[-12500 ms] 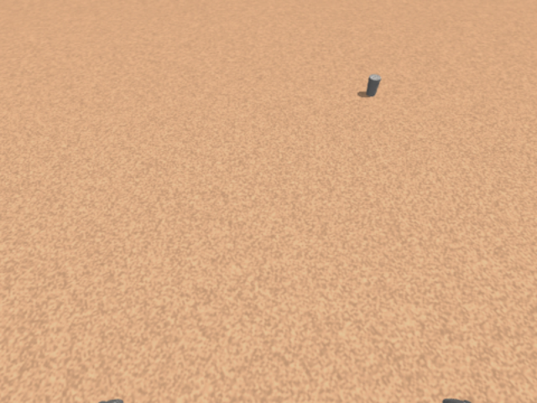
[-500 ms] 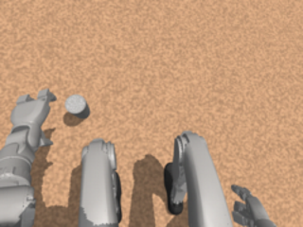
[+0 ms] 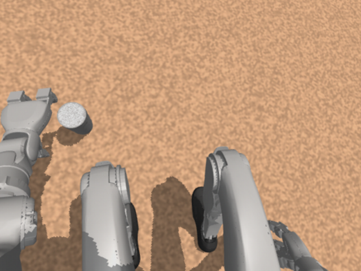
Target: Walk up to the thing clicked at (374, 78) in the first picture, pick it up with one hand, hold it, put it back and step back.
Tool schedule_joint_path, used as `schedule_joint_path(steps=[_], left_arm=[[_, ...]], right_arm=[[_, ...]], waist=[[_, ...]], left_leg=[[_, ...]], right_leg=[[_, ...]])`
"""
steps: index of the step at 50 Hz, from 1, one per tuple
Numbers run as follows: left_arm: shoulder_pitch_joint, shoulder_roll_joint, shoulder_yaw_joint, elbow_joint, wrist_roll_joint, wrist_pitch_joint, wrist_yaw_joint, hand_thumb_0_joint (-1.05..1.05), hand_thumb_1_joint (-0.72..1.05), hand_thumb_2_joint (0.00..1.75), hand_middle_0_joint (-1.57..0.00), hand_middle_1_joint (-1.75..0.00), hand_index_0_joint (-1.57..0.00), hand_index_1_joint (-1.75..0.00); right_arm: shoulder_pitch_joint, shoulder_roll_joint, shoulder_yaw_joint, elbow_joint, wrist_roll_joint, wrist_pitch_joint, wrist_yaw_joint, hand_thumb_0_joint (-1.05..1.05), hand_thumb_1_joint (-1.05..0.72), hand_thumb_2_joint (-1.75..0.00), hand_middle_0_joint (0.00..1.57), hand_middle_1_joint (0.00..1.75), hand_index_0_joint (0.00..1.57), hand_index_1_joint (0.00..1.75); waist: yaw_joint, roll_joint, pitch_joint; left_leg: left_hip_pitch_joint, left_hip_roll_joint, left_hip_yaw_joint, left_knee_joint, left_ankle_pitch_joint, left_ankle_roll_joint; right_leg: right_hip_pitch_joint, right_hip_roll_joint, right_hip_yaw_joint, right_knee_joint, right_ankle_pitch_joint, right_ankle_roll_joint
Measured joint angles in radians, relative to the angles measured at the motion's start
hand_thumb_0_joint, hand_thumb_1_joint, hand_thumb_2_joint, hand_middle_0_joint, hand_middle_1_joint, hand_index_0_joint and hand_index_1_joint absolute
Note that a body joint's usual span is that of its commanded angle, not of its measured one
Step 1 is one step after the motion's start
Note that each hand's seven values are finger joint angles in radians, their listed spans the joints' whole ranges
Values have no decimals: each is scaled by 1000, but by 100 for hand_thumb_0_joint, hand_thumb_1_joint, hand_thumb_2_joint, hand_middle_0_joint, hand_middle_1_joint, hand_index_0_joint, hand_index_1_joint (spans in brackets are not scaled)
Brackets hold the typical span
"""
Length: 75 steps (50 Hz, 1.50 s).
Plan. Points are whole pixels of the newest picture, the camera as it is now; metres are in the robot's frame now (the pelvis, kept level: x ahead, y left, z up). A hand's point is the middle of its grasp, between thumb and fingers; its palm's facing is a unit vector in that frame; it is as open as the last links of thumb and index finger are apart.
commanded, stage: rise first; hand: left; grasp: from above
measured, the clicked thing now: (78, 120) +0.48 +0.26 -0.31
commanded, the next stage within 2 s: approach in 0.72 s
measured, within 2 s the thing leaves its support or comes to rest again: neither
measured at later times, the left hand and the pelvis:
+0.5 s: hand (45, 127) +0.43 +0.30 -0.19, palm faces -0.44 -0.06 -0.90, open 14.0 cm; pelvis +0.01 +0.00 -0.02, yaw -1 degrees
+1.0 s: hand (53, 121) +0.45 +0.28 -0.20, palm faces -0.43 -0.04 -0.90, open 13.9 cm; pelvis +0.01 +0.00 -0.03, yaw -1 degrees
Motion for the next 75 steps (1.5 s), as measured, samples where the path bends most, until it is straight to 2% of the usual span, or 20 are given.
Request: schedule_joint_path(steps=[9,23,33,44,49,52,55,62,65,69,72,75], left_arm=[[-21,18,25,34,25,-24,27,0,-51,100,-8,-104,-9,-103],[-39,26,34,59,33,-14,59,0,-51,99,-8,-105,-9,-103],[-52,30,27,77,27,-6,54,0,-51,100,-8,-105,-9,-103],[-68,42,31,102,38,-18,65,0,-52,101,-9,-104,-9,-104],[-94,32,-5,108,33,-1,75,0,-50,100,-8,-106,-9,-104],[-143,21,-40,134,31,12,77,0,-49,98,-8,-107,-10,-105],[-198,13,-54,169,36,28,86,0,-48,97,-8,-108,-10,-105],[-260,16,-1,240,65,90,115,0,-46,97,-8,-110,-11,-106],[-248,23,22,245,50,116,108,0,-45,99,-8,-111,-12,-107],[-213,37,31,234,8,129,68,0,-44,100,-8,-113,-12,-109],[-198,56,23,241,-24,109,29,0,-45,98,-8,-113,-12,-109],[-190,79,6,254,-36,64,-2,0,-45,97,-7,-113,-11,-108]], right_arm=[[11,-10,-1,9,-17,5,11,0,-91,-90,20,30,20,30],[9,-12,-2,14,-26,1,14,0,-91,-90,20,30,20,30],[10,-13,8,6,-25,-7,23,0,-91,-90,20,30,20,30],[17,-18,16,11,-31,-10,25,0,-91,-90,20,30,20,30],[21,-16,15,16,-35,-16,24,0,-91,-89,20,30,20,30],[16,-12,22,21,-38,-22,22,0,-91,-89,20,30,20,30],[12,-9,35,20,-43,-28,21,0,-91,-89,20,30,20,30],[33,-21,62,-3,-44,-22,23,0,-91,-89,20,30,20,30],[50,-29,68,-9,-36,-14,25,0,-91,-89,20,30,20,30],[62,-33,72,-8,-29,-6,31,0,-91,-89,20,30,20,30],[61,-32,76,-7,-33,-5,33,0,-91,-89,20,30,20,30],[55,-29,81,-8,-42,-12,34,0,-91,-89,20,30,20,30]], waist=[[-7,-7,14],[-20,-10,15],[-27,-10,23],[-38,-10,26],[-41,-12,25],[-51,-16,30],[-72,-20,36],[-133,4,36],[-139,19,37],[-126,28,57],[-115,22,76],[-106,4,91]], left_leg=[[-26,1,-9,36,-11,-7],[-51,2,-10,64,-25,-4],[-56,1,-10,72,-25,-4],[-77,-1,-17,94,-22,-5],[-84,-3,-12,95,-19,-4],[-85,-2,-11,93,-16,-4],[-86,0,-14,92,-15,-4],[-96,4,-24,97,-19,-6],[-97,7,-24,98,-23,-6],[-88,11,-23,100,-23,-6],[-87,9,-24,103,-17,-7],[-94,5,-31,115,-11,-10]], right_leg=[[-29,3,-4,36,-8,-6],[-53,6,-3,60,-19,-1],[-58,6,-2,68,-20,0],[-75,7,-7,87,-16,-1],[-84,5,-1,92,-16,0],[-86,7,0,89,-12,1],[-87,9,-3,85,-7,1],[-95,14,-12,83,-6,-2],[-101,17,-11,85,-6,-3],[-97,21,-10,88,-3,-2],[-96,20,-10,92,2,-3],[-99,18,-16,102,6,-5]])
